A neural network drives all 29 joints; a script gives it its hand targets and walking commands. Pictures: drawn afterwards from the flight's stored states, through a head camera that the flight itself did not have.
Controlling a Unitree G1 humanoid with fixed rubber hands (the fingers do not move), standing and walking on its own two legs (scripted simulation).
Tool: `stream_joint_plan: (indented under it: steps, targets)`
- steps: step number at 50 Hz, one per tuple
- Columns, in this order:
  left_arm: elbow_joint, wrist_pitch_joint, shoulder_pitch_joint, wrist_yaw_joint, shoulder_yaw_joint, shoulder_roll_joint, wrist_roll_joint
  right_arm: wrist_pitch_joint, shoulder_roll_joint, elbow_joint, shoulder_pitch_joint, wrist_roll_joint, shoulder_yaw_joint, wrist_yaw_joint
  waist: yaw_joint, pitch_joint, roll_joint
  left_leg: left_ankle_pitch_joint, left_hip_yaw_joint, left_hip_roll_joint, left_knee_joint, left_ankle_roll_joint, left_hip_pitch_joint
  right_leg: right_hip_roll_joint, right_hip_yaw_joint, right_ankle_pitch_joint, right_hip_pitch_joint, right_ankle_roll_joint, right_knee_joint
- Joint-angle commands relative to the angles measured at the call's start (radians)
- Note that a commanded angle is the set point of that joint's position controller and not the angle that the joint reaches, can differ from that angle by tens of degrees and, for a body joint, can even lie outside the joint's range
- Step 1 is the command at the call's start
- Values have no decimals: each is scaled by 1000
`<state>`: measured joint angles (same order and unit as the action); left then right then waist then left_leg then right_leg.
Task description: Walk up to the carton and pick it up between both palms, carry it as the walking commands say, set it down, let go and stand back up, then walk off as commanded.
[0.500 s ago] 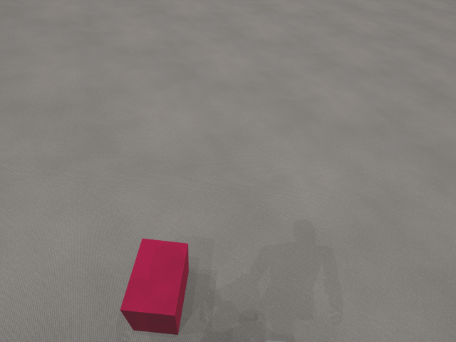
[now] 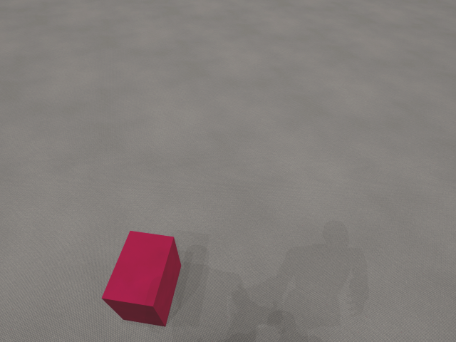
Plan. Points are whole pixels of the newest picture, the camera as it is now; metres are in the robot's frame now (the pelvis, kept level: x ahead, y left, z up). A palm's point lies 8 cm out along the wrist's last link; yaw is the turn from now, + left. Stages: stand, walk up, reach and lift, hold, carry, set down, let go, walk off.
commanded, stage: walk off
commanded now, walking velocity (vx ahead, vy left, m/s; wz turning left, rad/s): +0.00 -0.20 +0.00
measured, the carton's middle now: (148, 279) +0.45 +0.33 -0.62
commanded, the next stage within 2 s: stand in 0.68 s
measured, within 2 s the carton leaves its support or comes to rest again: neither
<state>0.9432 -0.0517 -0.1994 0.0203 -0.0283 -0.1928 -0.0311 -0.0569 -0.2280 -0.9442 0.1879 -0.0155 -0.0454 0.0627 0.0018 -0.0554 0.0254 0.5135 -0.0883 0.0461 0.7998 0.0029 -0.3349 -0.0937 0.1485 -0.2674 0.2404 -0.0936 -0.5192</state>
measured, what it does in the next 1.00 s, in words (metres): steps to the right: left foot, then right foot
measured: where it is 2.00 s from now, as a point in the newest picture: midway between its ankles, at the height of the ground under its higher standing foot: outside the picture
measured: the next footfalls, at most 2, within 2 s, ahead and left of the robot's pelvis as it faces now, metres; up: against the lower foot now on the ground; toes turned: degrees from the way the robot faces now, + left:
left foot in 0.02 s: +0.04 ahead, +0.06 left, +0.00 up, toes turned +6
right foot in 0.48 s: +0.04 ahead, -0.27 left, +0.00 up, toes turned -6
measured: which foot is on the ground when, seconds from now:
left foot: up 0.00-0.00, down 0.02-0.48, up 0.50-0.84, down 0.86-1.00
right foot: down 0.00-0.04, up 0.06-0.46, down 0.48-0.90, up 0.92-1.00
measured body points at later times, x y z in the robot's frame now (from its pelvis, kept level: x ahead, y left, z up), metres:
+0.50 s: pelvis -0.02 -0.13 +0.00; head +0.01 -0.15 +0.45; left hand +0.09 +0.14 -0.13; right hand +0.00 -0.41 -0.15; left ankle +0.00 +0.06 -0.72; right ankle +0.00 -0.27 -0.73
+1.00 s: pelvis -0.03 -0.23 +0.01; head -0.03 -0.19 +0.46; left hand +0.00 -0.01 -0.16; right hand +0.05 -0.47 -0.11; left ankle -0.03 -0.14 -0.73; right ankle -0.03 -0.31 -0.70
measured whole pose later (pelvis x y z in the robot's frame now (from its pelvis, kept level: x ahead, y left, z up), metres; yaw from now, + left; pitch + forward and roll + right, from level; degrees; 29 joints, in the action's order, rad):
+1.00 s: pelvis -0.03 -0.23 +0.01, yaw -1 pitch -2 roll -2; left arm 1.00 -0.05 -0.28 0.02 -0.01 -0.16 -0.02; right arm -0.03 -0.16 -0.92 0.19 -0.03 -0.02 0.05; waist 0.01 -0.03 -0.05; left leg 0.31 -0.12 0.03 0.54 -0.05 -0.21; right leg -0.06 0.08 -0.40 0.30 -0.04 -0.71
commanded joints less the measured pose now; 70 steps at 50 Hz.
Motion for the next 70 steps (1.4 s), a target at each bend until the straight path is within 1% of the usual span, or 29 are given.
stream_joint_plan:
  steps: [1,3,4,6,9,11,18,20,21,22,23,24,25,28,35,38,40,41,43,45,49,51,53,55,57,58,60,64,70]
  targets:
    - [-85,-9,38,0,-33,-105,-2,11,-224,-6,217,-6,-40,33,-98,-8,308,-553,570,536,-583,-206,255,39,-135,-304,427,85,-448]
    - [-60,-18,25,-13,-52,-155,-14,4,-163,2,115,-20,-32,31,-54,-58,150,-451,401,430,-586,-173,137,51,-277,-171,331,65,-589]
    - [-31,-26,-40,-17,-55,-168,-21,11,-96,8,70,-14,-24,30,-9,-85,171,-325,359,390,-608,-171,79,68,-297,-126,325,83,-640]
    - [-35,-28,-17,-25,-62,-180,-29,29,-114,46,6,-7,-21,22,-8,-51,184,-330,237,296,-573,-121,74,84,-262,-87,317,117,-604]
    - [-28,-32,-48,-26,-63,-140,-20,43,-131,30,72,-1,-36,14,-13,-17,150,-541,195,305,-531,-145,106,78,-233,-66,288,163,-642]
    - [-20,-35,-58,-30,-61,-146,-11,51,-153,37,43,-15,-38,5,-14,3,219,-464,150,266,-529,-130,128,84,-232,-54,287,188,-606]
    - [-75,-39,29,-66,-33,-95,4,34,-229,47,95,-31,-74,-5,-74,30,242,-379,140,275,-478,-129,132,139,-79,-209,118,193,-129]
    - [-48,-30,-20,-57,-36,-103,1,22,-273,56,81,-28,-83,-12,-42,25,206,-398,120,274,-415,-108,68,116,-34,-71,-5,181,80]
    - [-37,-20,-65,-53,-52,-158,-16,26,-241,63,80,-26,-75,-22,-22,69,148,-434,103,230,-296,-73,19,104,-62,37,-125,163,137]
    - [-8,-7,-139,-54,-78,-239,-14,24,-165,59,133,-34,-65,-27,5,128,-231,-140,-11,110,-40,-18,-72,284,-260,197,-212,138,253]
    - [-38,6,-141,-48,-73,-311,-1,12,-68,81,102,-33,-40,-20,24,92,-496,225,16,-86,203,30,-232,441,-461,498,-156,60,224]
    - [-40,8,-122,-27,-62,-278,0,-3,-75,80,42,-19,-40,-5,53,117,-424,158,132,-32,328,6,-194,424,-355,499,-65,0,198]
    - [-44,8,-56,-31,-62,-258,0,-15,-108,89,28,-2,-47,-5,42,108,-371,118,94,-12,373,-1,-190,397,-317,379,-17,-38,235]
    - [-94,5,17,-21,-36,-181,3,-23,-124,37,84,7,-62,-11,9,46,-272,-1,76,-15,450,-18,-227,301,-220,169,-16,-24,236]
    - [-52,25,-102,10,-17,-98,12,7,-82,71,-15,-12,-29,1,41,77,-186,21,22,23,116,10,-198,341,-343,489,-191,-101,187]
    - [-39,33,-63,16,-29,-138,7,22,-25,69,25,4,-8,-6,9,107,-103,-4,48,32,-94,10,-23,390,-390,459,-140,-109,212]
    - [-34,32,-44,27,-16,-120,7,32,-13,29,141,5,-5,-6,-63,110,12,-143,54,47,-288,-16,199,396,-369,326,28,-81,191]
    - [-26,23,-39,23,-17,-135,17,29,-52,18,179,15,-14,-6,-86,106,106,-256,93,83,-464,-35,282,362,-350,151,91,-32,189]
    - [-34,33,-68,14,3,-27,42,27,-162,46,92,-1,-18,-4,-45,-13,338,-386,439,416,-636,-145,176,95,-126,-89,207,90,-64]
    - [-10,14,-68,2,-21,-110,19,31,-123,66,-11,-20,-16,-7,-8,-67,224,-342,352,395,-607,-224,-6,102,-166,-186,95,61,-298]
    - [22,15,-82,-28,-15,-77,-7,55,-24,72,-47,-1,25,-2,10,0,153,-408,155,209,-569,-142,95,122,-163,-124,68,83,-202]
    - [27,21,-100,-20,7,-10,-2,58,-98,49,-17,-3,4,-9,18,-11,99,-360,137,193,-540,-133,79,110,-114,-88,9,89,-60]
    - [43,27,-81,-13,16,-24,-1,55,-135,44,-2,4,-12,-26,-1,27,-23,-342,98,149,-473,-83,80,131,-153,180,-120,89,125]
    - [32,43,-74,9,0,-86,6,62,-75,50,56,11,-1,-27,-25,88,-111,-293,33,62,-411,-31,112,241,-278,437,-147,89,164]
    - [37,53,-89,12,-3,-96,14,60,-73,27,63,1,0,-36,-22,81,-152,-251,55,50,-428,-18,178,236,-253,332,-57,102,142]
    - [56,45,-73,7,-6,-106,16,57,-37,12,94,4,3,-41,-36,59,-212,-275,56,44,-471,-11,200,223,-251,109,5,106,167]
    - [88,48,-120,10,11,-34,20,47,-57,-15,76,-12,1,-35,-9,-11,-127,-324,56,67,-441,-11,261,199,-257,18,67,107,231]
    - [74,66,-119,27,2,-76,13,56,-23,-48,122,-9,3,-33,-7,30,-108,-371,47,66,-446,-4,229,225,-276,275,-44,64,187]
    - [73,67,-79,22,6,-67,14,45,-16,-82,112,-4,2,-39,-10,-58,-63,-349,34,55,-468,30,239,216,-318,-20,56,53,287]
